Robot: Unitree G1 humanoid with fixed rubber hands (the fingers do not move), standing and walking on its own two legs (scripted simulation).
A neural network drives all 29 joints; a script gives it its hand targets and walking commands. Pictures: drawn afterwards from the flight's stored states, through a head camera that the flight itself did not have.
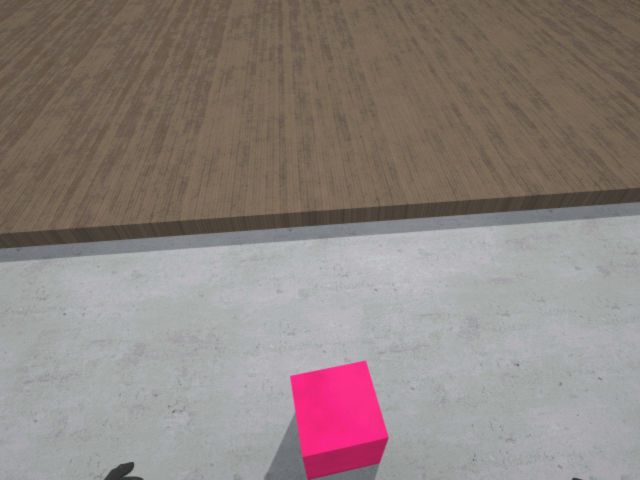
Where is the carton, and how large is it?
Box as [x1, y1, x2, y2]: [290, 361, 388, 479]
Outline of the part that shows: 365,361 290,376 302,457 308,479 378,463 380,460 388,437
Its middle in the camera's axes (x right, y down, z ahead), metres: +0.05 +0.49 +1.08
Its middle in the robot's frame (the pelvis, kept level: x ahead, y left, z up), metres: +0.41 +0.01 -0.66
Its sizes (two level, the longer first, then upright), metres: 0.210 0.200 0.250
